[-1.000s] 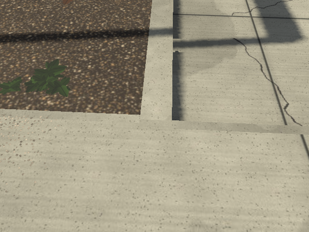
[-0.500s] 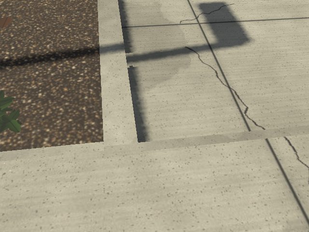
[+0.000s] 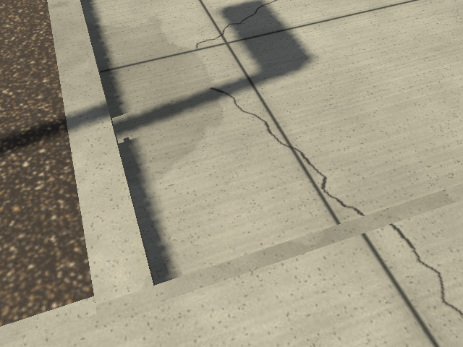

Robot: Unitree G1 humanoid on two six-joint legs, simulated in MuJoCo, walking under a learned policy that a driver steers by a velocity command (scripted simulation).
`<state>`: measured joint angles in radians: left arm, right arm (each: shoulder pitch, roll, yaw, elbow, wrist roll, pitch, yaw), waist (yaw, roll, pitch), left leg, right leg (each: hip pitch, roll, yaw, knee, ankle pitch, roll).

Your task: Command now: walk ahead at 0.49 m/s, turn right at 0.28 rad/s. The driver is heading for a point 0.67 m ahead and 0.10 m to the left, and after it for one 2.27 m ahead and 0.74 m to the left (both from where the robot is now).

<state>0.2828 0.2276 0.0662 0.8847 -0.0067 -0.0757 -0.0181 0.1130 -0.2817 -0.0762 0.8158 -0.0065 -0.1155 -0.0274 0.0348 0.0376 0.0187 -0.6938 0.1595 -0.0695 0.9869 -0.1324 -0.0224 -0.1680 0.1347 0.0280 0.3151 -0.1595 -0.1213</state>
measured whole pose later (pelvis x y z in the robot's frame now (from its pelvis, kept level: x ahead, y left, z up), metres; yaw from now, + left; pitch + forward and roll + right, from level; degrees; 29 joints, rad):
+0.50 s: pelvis +0.33 +0.08 +0.00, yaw -3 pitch +1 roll +2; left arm 0.33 0.22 0.04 0.93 0.09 -0.10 -0.05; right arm 0.27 -0.21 -0.02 0.93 -0.05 -0.11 0.00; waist -0.01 -0.02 0.03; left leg -0.20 -0.07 0.08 0.32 -0.13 0.08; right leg -0.49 -0.05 0.06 1.14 -0.34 -0.08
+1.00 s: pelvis +0.62 +0.02 +0.00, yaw +5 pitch +1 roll -1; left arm 0.20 0.19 0.04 0.90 0.05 -0.10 0.02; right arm 0.32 -0.22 -0.04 0.97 -0.08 -0.11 0.05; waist 0.00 0.04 0.01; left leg -0.47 0.05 -0.05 1.17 -0.34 0.09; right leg -0.27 0.01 -0.13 0.40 -0.16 -0.06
